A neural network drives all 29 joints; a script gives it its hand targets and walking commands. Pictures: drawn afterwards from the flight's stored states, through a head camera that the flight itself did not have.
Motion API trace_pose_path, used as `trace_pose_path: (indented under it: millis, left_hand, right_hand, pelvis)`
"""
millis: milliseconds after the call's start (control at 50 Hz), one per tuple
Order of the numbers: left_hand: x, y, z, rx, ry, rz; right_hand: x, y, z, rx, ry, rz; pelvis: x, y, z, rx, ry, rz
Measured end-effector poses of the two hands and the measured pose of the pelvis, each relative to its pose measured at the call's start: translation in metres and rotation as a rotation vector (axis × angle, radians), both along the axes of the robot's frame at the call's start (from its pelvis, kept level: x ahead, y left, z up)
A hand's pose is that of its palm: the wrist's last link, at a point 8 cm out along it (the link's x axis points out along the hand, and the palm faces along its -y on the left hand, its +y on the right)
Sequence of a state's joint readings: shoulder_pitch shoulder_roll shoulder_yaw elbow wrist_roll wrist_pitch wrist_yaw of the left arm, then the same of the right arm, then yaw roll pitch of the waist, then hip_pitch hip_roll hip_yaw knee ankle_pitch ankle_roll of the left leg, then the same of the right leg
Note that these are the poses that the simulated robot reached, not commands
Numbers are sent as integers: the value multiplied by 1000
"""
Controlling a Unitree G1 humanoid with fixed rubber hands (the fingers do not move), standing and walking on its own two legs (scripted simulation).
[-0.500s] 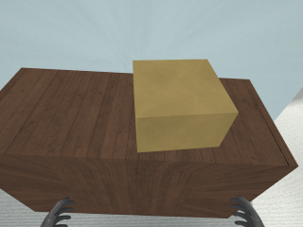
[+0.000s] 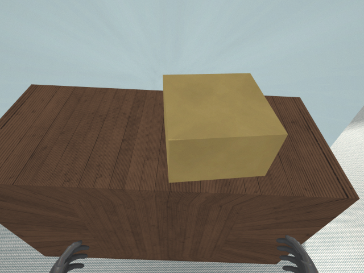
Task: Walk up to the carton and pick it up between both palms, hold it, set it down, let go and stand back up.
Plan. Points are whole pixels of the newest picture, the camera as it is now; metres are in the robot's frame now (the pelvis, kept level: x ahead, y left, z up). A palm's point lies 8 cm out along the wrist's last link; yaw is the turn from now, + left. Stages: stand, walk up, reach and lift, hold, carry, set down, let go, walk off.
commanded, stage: walk up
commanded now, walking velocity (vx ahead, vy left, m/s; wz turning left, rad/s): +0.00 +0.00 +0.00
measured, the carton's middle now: (212, 123) +0.53 -0.07 +0.02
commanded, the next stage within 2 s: none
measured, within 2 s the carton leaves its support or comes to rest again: neither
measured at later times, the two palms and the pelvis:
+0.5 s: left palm out of the picture +0.15 +0.21 -0.10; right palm out of the picture +0.08 -0.43 -0.07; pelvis +0.01 -0.10 -0.02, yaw -2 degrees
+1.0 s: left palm out of the picture +0.13 +0.22 -0.09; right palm out of the picture +0.01 -0.41 -0.08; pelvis -0.01 -0.08 -0.01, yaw -4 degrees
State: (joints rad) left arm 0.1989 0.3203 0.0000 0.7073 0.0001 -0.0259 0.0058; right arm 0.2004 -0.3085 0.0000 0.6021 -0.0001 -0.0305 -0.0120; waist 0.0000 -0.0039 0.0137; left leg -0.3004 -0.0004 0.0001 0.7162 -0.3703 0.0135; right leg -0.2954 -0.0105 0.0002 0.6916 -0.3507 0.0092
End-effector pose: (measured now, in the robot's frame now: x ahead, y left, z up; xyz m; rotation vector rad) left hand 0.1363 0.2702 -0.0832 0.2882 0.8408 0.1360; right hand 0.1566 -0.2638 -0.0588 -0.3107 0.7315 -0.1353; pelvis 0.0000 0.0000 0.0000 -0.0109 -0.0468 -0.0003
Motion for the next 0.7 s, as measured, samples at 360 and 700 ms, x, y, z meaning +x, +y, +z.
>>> trace_pose_path:
  millis: [360, 700]
  left_hand:
    - [12, -19, -14, 1, 75, -45]
    - [14, -69, 36, 176, 71, -46]
  right_hand:
    - [-82, -112, 11, -227, 188, -67]
    - [-105, -168, -33, -72, 259, -95]
  pelvis:
    - [9, -50, -5, 34, 20, -28]
    - [9, -114, 1, 49, 2, -70]
